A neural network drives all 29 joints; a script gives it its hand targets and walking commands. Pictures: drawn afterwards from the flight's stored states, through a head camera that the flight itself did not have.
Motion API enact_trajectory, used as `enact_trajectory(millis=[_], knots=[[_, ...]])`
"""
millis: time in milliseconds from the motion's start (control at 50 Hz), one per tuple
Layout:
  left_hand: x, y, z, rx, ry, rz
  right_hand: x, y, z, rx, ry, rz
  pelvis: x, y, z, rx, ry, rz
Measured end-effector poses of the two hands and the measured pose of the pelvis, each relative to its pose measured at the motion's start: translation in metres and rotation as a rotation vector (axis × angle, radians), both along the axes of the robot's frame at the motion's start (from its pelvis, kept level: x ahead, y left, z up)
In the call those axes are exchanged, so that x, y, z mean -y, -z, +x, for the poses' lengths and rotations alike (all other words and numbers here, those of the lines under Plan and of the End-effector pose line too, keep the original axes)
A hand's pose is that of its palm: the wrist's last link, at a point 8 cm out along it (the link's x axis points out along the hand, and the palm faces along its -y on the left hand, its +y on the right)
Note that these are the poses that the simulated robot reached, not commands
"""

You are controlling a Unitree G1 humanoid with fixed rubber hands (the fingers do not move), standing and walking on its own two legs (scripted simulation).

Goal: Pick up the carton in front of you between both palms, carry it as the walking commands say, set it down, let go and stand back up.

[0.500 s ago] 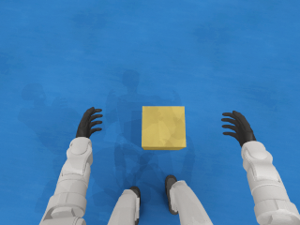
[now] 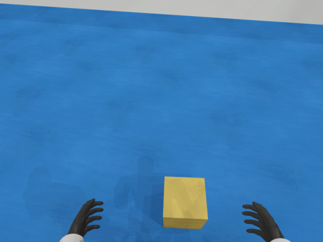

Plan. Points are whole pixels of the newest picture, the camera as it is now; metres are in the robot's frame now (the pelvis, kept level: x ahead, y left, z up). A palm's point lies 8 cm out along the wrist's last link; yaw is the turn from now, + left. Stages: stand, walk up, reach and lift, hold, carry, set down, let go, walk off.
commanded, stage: let go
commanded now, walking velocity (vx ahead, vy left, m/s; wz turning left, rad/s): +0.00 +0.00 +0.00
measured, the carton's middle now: (183, 203) +0.39 -0.08 -0.65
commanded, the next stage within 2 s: stand in 0.40 s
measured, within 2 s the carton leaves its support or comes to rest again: neither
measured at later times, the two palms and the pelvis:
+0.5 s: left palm out of the picture +0.15 +0.25 -0.08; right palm (284, 235) +0.16 -0.27 -0.07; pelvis +0.00 -0.01 -0.01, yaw +0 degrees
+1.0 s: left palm out of the picture +0.13 +0.27 -0.09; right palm out of the picture +0.14 -0.31 -0.10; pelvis +0.01 -0.02 +0.00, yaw +2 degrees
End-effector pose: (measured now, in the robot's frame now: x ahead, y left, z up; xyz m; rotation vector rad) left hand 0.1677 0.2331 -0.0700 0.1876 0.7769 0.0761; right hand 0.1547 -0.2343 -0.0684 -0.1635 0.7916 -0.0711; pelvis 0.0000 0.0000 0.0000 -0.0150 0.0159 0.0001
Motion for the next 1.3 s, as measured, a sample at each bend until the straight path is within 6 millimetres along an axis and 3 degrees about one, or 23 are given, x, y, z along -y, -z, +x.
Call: enact_trajectory(millis=[120, 280, 420, 640, 960, 1300], knots=[[-0.007, -0.006, -0.010, -0.012, -0.004, -0.001, -0.008, -0.001, 0.007, 0.003, -0.017, 0.002, -0.005, 0.001, -0.001, 0.071, -0.002, -0.002], [-0.002, -0.005, -0.009, -0.018, -0.002, -0.009, -0.006, -0.001, 0.006, -0.009, -0.014, -0.004, -0.003, 0.001, -0.002, 0.109, -0.003, -0.002], [0.003, 0.003, -0.012, -0.020, -0.016, 0.016, 0.012, -0.003, 0.005, -0.027, 0.020, -0.065, 0.004, 0.004, 0.000, 0.094, 0.001, 0.001], [-0.043, 0.010, -0.033, -0.126, -0.068, 0.194, 0.057, 0.017, -0.003, -0.073, 0.025, -0.175, 0.012, 0.006, 0.007, 0.022, -0.013, 0.008], [-0.041, 0.016, -0.038, -0.177, -0.098, 0.196, 0.069, 0.028, -0.010, -0.147, 0.006, -0.194, 0.021, 0.003, 0.014, 0.028, -0.027, 0.009], [-0.047, 0.021, -0.063, -0.245, -0.126, 0.194, 0.079, 0.029, -0.032, -0.207, 0.008, -0.216, 0.023, -0.001, 0.005, 0.047, -0.029, 0.011]])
